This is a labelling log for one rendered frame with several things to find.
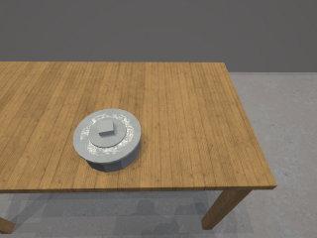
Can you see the table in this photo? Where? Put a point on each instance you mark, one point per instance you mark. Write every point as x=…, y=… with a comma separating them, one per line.
x=195, y=132

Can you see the knob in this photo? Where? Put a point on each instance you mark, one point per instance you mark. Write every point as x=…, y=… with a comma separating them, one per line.
x=106, y=127

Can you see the lid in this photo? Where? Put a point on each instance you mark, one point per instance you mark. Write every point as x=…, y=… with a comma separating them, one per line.
x=108, y=149

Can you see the pot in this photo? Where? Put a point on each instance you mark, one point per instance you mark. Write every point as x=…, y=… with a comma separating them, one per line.
x=116, y=166

